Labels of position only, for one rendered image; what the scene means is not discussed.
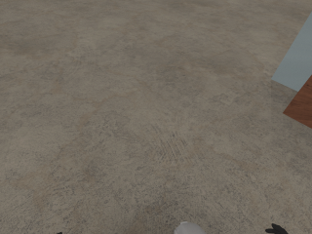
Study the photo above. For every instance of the robot right hand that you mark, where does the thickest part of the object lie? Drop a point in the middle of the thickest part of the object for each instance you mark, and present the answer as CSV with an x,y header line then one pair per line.
x,y
277,229

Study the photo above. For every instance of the pedestal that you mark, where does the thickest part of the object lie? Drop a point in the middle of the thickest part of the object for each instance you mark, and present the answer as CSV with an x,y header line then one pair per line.
x,y
300,108

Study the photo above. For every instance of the robot right thigh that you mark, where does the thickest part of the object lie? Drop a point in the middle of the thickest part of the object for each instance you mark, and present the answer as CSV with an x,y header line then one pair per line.
x,y
189,228

